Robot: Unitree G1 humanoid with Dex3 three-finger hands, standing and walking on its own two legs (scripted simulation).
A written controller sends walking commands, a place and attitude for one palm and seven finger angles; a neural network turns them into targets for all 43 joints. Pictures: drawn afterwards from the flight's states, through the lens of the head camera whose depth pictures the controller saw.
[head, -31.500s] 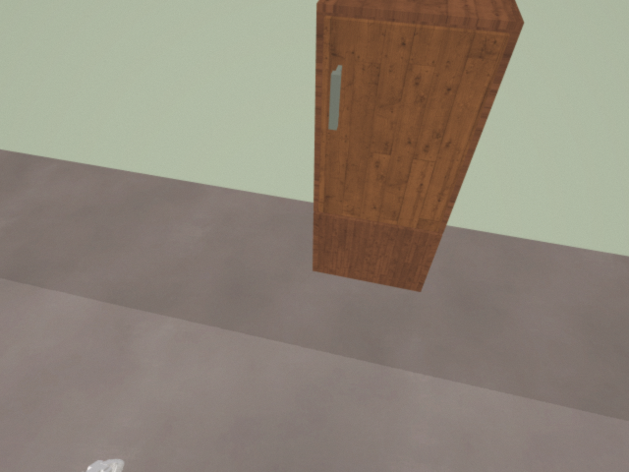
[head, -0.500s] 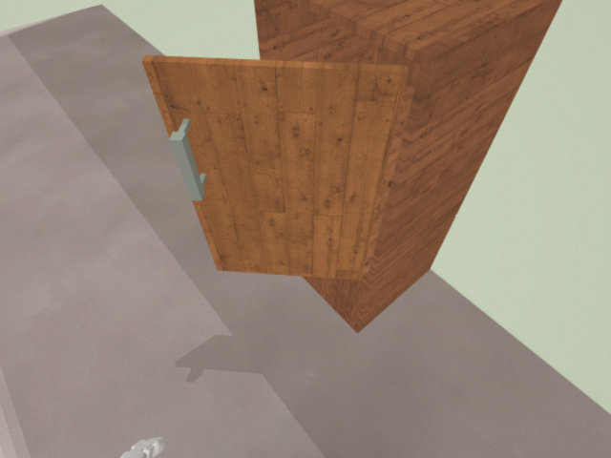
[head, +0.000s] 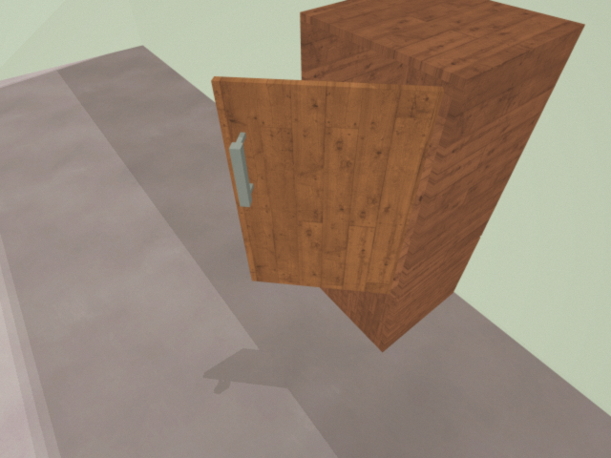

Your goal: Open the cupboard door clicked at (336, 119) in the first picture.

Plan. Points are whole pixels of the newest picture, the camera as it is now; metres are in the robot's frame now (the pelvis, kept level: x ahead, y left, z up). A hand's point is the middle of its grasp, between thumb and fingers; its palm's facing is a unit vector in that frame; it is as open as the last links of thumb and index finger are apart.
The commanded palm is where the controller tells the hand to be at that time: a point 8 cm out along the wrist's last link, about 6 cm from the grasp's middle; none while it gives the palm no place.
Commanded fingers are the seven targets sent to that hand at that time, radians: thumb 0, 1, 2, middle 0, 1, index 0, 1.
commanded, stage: come to a stop and stand still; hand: left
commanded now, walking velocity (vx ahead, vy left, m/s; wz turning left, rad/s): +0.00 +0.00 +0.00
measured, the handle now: (243, 170) +0.62 +0.18 +0.02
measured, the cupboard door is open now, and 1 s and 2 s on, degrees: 45 45 45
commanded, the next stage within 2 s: look again from close up in 0.20 s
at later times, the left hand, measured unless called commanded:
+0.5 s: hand out of the picture +0.03 +0.16 -0.16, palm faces +0.01 -0.98 -0.21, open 7.3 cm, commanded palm none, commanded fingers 0.00 0.90 0.90 -0.20 -0.30 -0.20 -0.30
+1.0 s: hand out of the picture +0.10 +0.15 -0.14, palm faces +0.16 -0.97 -0.20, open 7.3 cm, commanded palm +0.14 +0.20 -0.06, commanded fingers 0.00 0.81 0.86 -0.21 -0.36 -0.21 -0.36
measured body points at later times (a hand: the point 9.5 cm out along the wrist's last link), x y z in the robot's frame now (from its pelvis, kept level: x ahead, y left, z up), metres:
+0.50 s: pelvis +0.02 -0.02 +0.01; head +0.03 -0.03 +0.46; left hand +0.03 +0.21 -0.15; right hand +0.02 -0.25 -0.15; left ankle -0.01 +0.08 -0.73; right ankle +0.04 -0.15 -0.73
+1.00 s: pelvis +0.04 -0.04 +0.01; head +0.06 -0.04 +0.46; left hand +0.09 +0.20 -0.13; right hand +0.07 -0.27 -0.15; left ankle -0.01 +0.08 -0.73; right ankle +0.04 -0.15 -0.73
